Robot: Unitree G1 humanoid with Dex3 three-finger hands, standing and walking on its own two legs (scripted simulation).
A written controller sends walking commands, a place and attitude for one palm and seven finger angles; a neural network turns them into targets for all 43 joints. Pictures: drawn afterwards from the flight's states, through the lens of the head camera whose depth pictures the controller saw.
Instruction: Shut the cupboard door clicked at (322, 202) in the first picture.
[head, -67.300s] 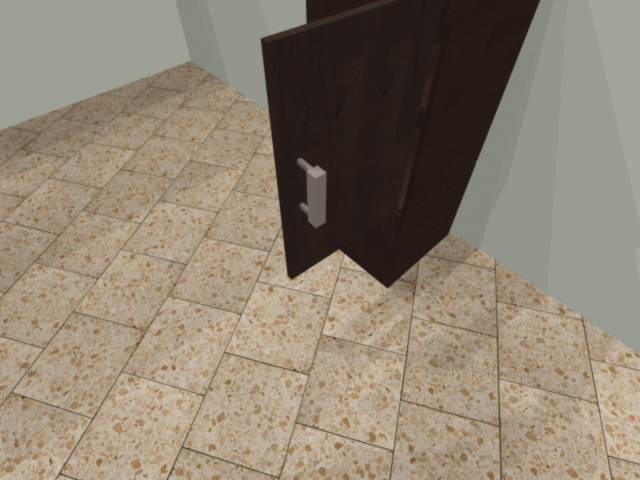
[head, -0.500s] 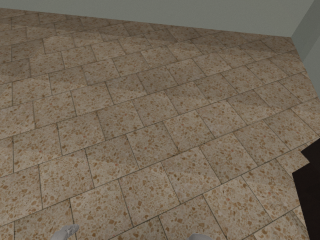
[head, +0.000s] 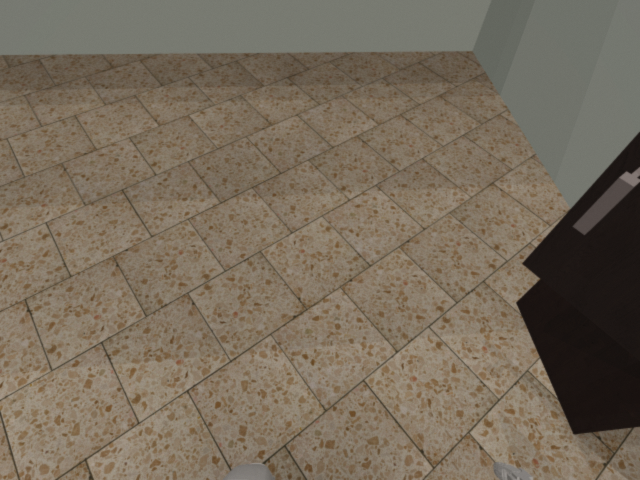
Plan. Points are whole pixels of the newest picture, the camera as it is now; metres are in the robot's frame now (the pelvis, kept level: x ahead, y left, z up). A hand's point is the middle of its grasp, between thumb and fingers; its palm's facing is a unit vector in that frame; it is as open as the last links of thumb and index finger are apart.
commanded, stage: turn to face it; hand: left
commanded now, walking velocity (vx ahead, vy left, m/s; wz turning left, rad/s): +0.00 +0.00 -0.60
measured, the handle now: (610, 199) +0.61 -0.48 -0.04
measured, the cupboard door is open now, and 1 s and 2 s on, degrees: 31 31 31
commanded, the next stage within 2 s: take the last steps up to it in 1.18 s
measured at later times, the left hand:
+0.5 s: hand (213, 433) +0.19 +0.17 -0.15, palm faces -0.34 -0.91 -0.24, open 7.4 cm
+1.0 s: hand (231, 437) +0.19 +0.14 -0.18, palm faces -0.52 -0.83 -0.18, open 7.4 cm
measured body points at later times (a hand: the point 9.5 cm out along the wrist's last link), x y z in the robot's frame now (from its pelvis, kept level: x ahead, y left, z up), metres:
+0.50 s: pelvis +0.00 +0.01 +0.00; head +0.04 -0.01 +0.44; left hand +0.20 +0.21 -0.14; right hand -0.06 -0.25 -0.15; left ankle +0.01 +0.12 -0.74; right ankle -0.04 -0.11 -0.72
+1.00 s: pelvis +0.02 +0.02 -0.01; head +0.07 +0.02 +0.44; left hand +0.21 +0.19 -0.16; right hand -0.05 -0.26 -0.12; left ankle +0.09 +0.10 -0.74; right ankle -0.04 -0.10 -0.73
